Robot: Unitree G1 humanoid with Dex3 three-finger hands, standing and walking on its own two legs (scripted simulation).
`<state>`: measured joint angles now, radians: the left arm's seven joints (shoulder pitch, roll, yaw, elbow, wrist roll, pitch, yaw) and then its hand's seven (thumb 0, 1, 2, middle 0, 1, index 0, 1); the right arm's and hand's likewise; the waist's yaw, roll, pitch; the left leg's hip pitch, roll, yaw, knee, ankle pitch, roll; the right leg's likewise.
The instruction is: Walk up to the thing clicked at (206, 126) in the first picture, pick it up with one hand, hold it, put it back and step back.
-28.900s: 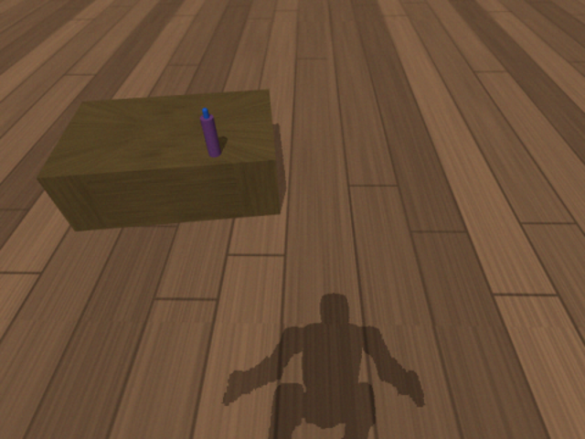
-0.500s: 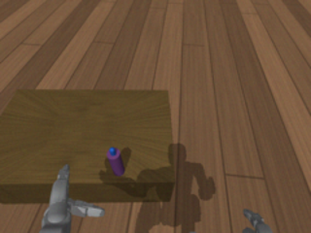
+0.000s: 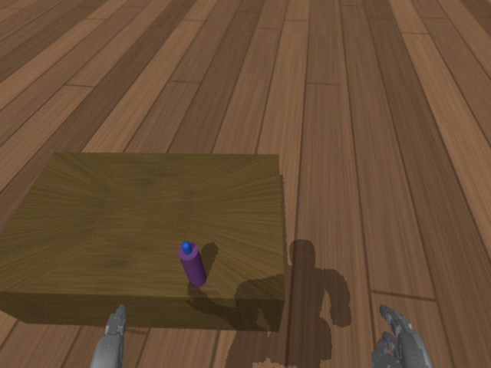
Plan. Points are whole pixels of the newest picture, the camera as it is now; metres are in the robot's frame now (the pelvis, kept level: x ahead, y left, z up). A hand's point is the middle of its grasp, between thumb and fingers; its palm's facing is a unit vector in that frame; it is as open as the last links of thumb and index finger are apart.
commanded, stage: home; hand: left
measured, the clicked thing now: (192, 262) +0.46 +0.18 -0.29
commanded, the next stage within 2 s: stand in 1.70 s
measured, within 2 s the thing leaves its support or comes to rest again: neither
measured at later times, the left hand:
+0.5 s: hand out of the picture +0.09 +0.24 -0.10, palm faces -0.02 -0.92 -0.38, open 17.5 cm
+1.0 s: hand out of the picture +0.02 +0.25 -0.11, palm faces +0.00 -0.93 -0.38, open 17.4 cm
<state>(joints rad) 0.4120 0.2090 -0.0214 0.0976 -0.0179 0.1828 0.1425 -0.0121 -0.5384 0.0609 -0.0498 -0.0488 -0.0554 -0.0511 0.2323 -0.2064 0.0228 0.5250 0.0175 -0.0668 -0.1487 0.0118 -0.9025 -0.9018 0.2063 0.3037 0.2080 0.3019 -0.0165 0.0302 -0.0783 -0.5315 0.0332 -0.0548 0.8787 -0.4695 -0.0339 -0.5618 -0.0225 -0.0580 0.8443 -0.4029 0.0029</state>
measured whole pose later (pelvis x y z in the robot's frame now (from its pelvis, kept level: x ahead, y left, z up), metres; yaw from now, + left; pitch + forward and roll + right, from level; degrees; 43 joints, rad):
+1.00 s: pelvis -0.02 +0.00 +0.04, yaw +1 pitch -4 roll +0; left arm 0.20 0.32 -0.01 1.10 0.03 0.01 0.02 -0.01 -0.53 0.06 -0.05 -0.05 -0.06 -0.05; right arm 0.21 -0.32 -0.01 1.04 -0.03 0.03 -0.01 0.01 -0.91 -0.90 0.20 0.30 0.21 0.30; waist 0.01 0.04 0.03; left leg -0.14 0.01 -0.05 0.42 -0.23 -0.03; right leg -0.17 -0.04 -0.07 0.42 -0.19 0.01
